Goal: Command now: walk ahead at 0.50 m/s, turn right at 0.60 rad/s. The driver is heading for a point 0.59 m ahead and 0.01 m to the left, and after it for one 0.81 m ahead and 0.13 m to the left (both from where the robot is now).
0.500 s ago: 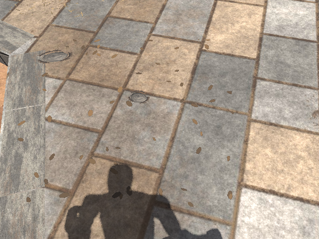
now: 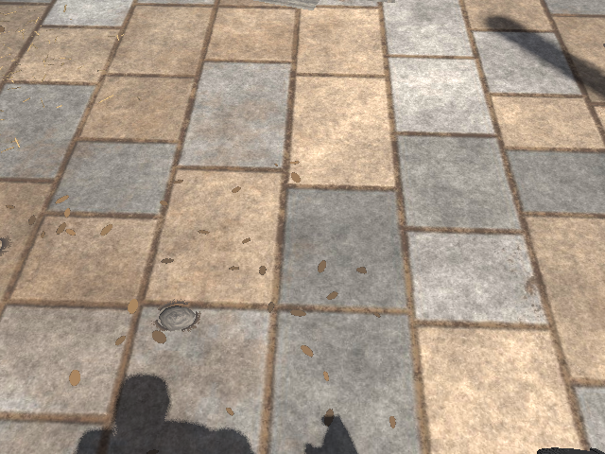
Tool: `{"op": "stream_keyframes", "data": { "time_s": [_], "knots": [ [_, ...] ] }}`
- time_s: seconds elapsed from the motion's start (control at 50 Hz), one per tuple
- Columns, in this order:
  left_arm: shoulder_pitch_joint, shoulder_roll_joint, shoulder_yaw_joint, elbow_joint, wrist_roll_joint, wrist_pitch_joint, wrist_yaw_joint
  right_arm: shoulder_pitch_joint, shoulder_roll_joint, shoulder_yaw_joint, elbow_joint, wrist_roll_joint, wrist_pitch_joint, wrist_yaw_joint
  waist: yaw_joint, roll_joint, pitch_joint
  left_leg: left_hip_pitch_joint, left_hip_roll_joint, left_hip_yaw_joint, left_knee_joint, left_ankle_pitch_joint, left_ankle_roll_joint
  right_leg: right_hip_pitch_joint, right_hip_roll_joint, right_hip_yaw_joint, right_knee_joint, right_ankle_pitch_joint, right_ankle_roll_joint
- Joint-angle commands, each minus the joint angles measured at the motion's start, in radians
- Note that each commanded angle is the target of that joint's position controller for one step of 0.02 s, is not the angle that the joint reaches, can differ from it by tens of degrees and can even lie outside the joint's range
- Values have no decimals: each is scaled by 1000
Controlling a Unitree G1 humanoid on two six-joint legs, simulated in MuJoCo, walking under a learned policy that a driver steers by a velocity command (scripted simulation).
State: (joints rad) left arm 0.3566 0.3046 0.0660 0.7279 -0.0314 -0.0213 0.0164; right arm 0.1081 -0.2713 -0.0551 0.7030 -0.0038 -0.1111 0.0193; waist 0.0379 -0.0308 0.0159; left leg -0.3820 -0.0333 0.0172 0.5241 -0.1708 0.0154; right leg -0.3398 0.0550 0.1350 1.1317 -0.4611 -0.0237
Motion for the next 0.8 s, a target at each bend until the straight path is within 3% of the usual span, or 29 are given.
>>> {"op": "stream_keyframes", "data": {
  "time_s": [0.02,0.06,0.1,0.18,0.22,0.26,0.32,0.36,0.38,0.4,0.42,0.44,0.46,0.48,0.5,0.52,0.54,0.58,0.62,0.72,0.8],
  "knots": [
    [-79,130,37,-114,11,-12,-4,98,-95,-28,-18,-6,9,-10,-74,120,-13,331,315,-370,-287,-108,155,-398,-138,7,101,108,14],
    [-64,82,29,-115,1,-1,-13,87,-94,-30,-5,-5,2,-12,-52,149,2,257,285,-252,-334,-13,155,-344,-162,-20,54,140,17],
    [-92,58,22,-134,5,6,-14,97,-119,-39,12,-1,-7,-12,-50,130,9,251,295,-183,-365,74,178,-368,-174,-28,-2,181,27],
    [-161,43,13,-150,8,-1,-28,103,-157,-50,35,0,-1,-15,-66,101,12,300,285,-36,-376,207,169,-381,-177,-52,-197,365,36],
    [-233,20,2,-164,12,-13,-40,132,-168,-50,52,6,5,-16,-95,85,28,297,269,19,-379,225,157,-333,-159,-83,-329,447,25],
    [-295,7,-6,-181,11,-20,-51,173,-182,-52,73,15,13,-14,-117,80,47,317,275,48,-384,219,152,-296,-140,-113,-425,465,12],
    [-351,26,-3,-208,10,-24,-62,213,-210,-59,105,36,29,-11,-112,89,72,404,318,50,-357,287,144,-282,-118,-133,-518,383,-22],
    [-310,61,14,-208,20,-24,-63,212,-237,-65,118,44,41,-14,-63,114,29,450,327,74,-248,572,126,-174,-71,-173,-561,297,-59],
    [-203,93,33,-181,23,-23,-60,204,-241,-62,123,46,48,-17,9,113,-42,432,305,112,-107,718,103,-5,-35,-201,-609,325,-87],
    [-48,145,62,-131,22,-19,-51,212,-213,-48,123,38,49,-23,83,99,-133,325,262,151,89,710,70,247,-13,-198,-625,376,-113],
    [103,236,86,-105,28,-10,-32,230,-140,-20,86,5,40,-24,120,-46,-270,15,193,174,435,338,16,600,-223,105,-596,382,-196],
    [89,285,81,-108,19,-16,-33,317,-60,12,76,-2,19,-12,36,-221,-409,-244,35,31,710,-430,-19,758,-427,573,-729,242,-339],
    [76,184,54,-114,23,-25,-39,224,-161,-14,84,39,6,-3,91,-99,-366,-340,75,-92,799,-418,-8,712,-426,540,-782,195,-308],
    [29,155,42,-104,27,-34,-40,145,-175,-18,55,61,-1,0,82,-87,-212,-389,112,-76,787,-335,6,575,-392,368,-798,281,-268],
    [-31,127,34,-97,26,-40,-39,124,-160,-16,58,48,-1,-6,44,-35,-142,-363,153,-73,722,-247,8,447,-349,256,-814,357,-236],
    [-79,96,24,-97,32,-46,-41,128,-157,-21,64,33,6,-8,10,-44,-91,-317,177,-78,671,-187,2,340,-319,176,-849,422,-221],
    [-109,75,19,-97,40,-54,-41,166,-146,-21,79,34,20,-6,-23,-61,-81,-252,193,-93,655,-139,-3,268,-301,124,-890,434,-213],
    [-130,72,22,-79,42,-76,-40,202,-109,-17,96,36,48,-8,-51,-50,-60,-215,189,-99,629,-89,-21,196,-299,51,-955,461,-221],
    [-131,80,26,-55,49,-91,-34,165,-97,-17,85,33,63,-15,-52,-32,-11,-266,181,-123,568,-11,-38,172,-295,-26,-996,489,-212],
    [-116,98,29,-14,48,-93,-16,50,-70,-9,51,24,52,3,-15,-15,38,-284,146,-93,275,264,-36,216,-260,-196,-1024,531,-158],
    [-49,122,38,33,34,-76,-7,-68,-49,5,-5,22,49,27,37,8,82,-316,131,-37,132,274,-4,336,-300,-252,-1005,574,-143]
  ]
}}
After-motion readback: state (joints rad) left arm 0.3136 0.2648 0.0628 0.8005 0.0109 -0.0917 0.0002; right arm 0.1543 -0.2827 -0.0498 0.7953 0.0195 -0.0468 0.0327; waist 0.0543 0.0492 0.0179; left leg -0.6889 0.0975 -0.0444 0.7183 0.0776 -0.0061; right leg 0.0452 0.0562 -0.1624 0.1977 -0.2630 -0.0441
